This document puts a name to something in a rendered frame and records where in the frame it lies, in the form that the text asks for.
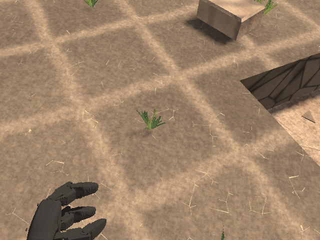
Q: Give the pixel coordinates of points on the left robot hand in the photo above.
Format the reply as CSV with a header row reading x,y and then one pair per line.
x,y
50,219

